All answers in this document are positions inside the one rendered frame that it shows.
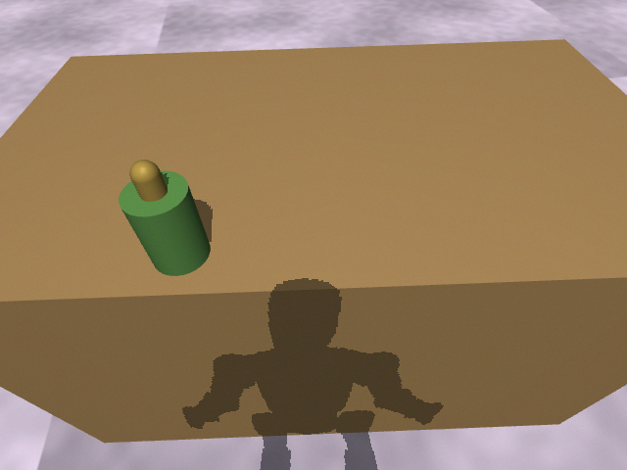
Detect bottle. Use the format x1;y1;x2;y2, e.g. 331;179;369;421
119;160;211;276

